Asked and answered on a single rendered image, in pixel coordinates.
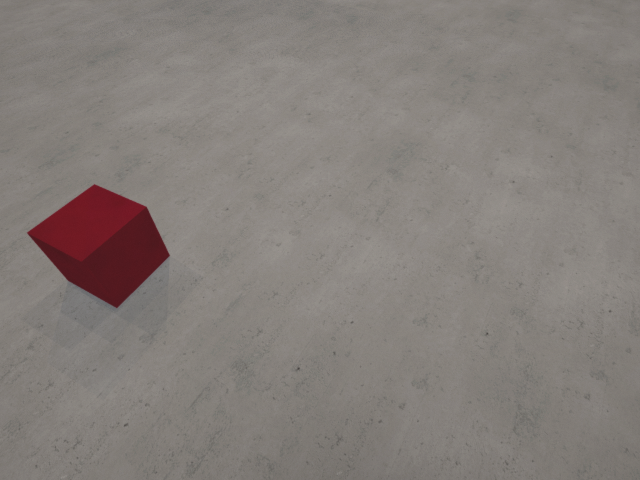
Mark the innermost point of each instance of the carton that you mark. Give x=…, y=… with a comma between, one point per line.
x=102, y=242

